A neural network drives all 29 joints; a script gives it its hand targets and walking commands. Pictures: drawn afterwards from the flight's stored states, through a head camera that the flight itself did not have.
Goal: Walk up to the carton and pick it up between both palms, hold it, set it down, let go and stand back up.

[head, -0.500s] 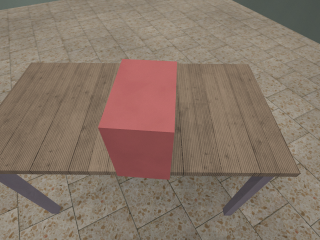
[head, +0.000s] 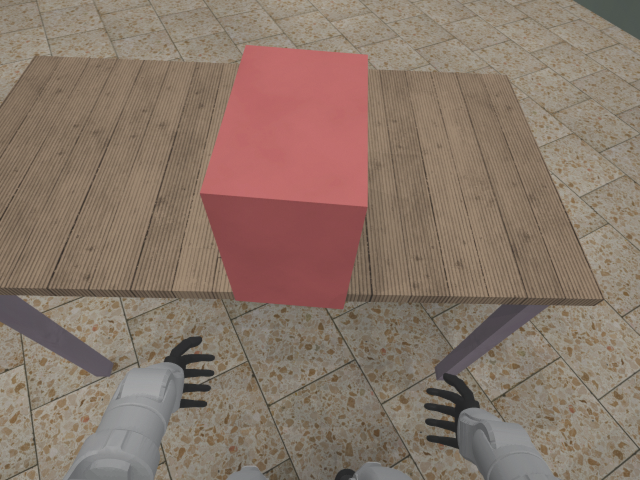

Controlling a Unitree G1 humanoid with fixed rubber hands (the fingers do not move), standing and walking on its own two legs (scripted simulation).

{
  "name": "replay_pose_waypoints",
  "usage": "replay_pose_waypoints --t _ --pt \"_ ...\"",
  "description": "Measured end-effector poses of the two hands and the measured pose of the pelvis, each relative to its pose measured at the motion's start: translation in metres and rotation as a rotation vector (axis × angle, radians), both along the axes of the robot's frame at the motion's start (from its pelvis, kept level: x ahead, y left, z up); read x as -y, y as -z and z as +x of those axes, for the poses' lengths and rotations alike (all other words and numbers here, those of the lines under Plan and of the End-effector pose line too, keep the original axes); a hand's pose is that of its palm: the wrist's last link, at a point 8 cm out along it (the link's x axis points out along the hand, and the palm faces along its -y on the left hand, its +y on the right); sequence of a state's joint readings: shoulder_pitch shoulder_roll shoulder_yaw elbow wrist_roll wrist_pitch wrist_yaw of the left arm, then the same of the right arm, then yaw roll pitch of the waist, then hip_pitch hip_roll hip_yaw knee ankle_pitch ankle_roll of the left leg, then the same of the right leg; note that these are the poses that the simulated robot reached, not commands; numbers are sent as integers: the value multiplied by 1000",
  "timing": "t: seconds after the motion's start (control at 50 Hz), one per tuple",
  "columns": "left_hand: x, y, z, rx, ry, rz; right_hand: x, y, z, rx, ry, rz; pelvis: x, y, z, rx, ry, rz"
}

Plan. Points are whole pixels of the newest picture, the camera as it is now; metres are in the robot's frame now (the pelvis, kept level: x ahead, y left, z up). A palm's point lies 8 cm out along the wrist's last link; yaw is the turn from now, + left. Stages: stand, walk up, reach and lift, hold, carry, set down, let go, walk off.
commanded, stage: reach and lift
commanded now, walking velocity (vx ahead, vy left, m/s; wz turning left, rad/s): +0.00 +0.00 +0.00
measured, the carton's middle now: (297, 185) +0.49 +0.04 +0.04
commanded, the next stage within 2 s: none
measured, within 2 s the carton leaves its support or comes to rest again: neither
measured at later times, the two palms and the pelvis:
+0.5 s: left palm (167, 406) +0.21 +0.19 -0.05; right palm (477, 462) +0.15 -0.19 -0.07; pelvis -0.02 +0.02 +0.03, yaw -2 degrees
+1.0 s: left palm (139, 446) +0.17 +0.21 -0.05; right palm out of the picture +0.13 -0.17 -0.05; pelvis -0.02 +0.01 +0.03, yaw -2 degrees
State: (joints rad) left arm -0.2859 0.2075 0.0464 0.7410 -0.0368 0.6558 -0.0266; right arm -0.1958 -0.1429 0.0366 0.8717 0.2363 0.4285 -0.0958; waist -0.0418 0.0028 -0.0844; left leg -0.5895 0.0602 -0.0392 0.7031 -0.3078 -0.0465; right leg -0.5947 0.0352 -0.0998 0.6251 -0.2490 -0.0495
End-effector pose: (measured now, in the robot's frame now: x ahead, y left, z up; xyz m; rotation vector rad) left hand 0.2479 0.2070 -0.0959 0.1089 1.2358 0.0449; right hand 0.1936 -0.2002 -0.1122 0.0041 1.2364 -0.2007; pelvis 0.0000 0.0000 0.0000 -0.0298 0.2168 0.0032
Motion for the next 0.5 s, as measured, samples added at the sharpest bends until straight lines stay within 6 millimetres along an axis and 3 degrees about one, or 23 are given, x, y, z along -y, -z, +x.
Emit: replay_pose_waypoints --t 0.04,0.1,0.16,0.22,0.26,0.32,0.4,0.44,0.5 --pt "10 -10 -14 5 26 -17 -19 -3 -13 7 2 10 -4 -11 3 26 22 8" --pt "15 -17 -51 -5 8 -22 -35 -3 -43 10 -29 14 -10 -22 7 77 50 13" --pt "9 -14 -90 -28 -18 2 -31 -3 -68 25 -57 -4 -14 -26 6 109 49 21" --pt "1 -5 -108 -46 -42 30 -12 -7 -74 64 -56 -43 -15 -24 -3 112 44 31" --pt "-3 -1 -103 -28 -47 46 2 -13 -66 98 -56 -71 -15 -21 -11 106 39 37" --pt "-3 -7 -73 65 -42 47 15 -24 -48 145 -68 -98 -14 -17 -20 92 28 41" --pt "6 -27 -35 189 -4 19 9 -38 -33 183 -78 -87 -15 -18 -25 103 16 38" --pt "11 -37 -29 215 19 9 0 -41 -34 191 -73 -66 -16 -22 -23 123 20 35" --pt "14 -46 -38 221 38 -1 -14 -43 -47 206 -54 -39 -18 -27 -18 160 38 31"
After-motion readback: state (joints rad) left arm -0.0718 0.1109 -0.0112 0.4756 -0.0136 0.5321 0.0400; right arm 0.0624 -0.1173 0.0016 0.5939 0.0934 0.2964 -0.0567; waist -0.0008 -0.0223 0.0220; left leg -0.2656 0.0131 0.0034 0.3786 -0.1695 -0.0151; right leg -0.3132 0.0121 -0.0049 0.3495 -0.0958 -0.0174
